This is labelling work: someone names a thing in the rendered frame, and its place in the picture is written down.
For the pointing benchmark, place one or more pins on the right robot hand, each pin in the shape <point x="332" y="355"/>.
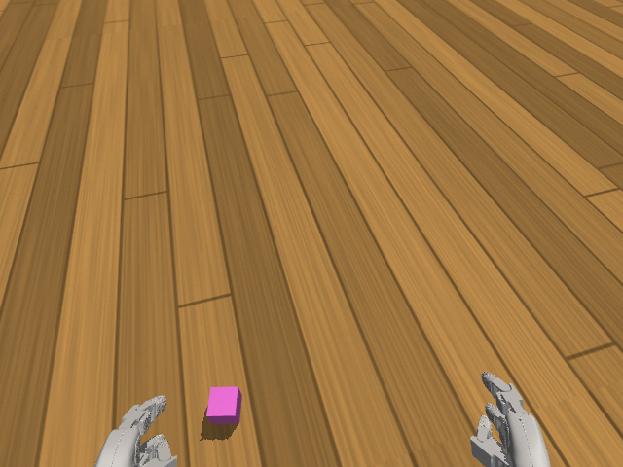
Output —
<point x="518" y="431"/>

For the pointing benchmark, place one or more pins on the left robot hand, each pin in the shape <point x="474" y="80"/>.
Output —
<point x="122" y="447"/>

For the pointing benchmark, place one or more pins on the cube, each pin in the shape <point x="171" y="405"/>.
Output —
<point x="224" y="405"/>

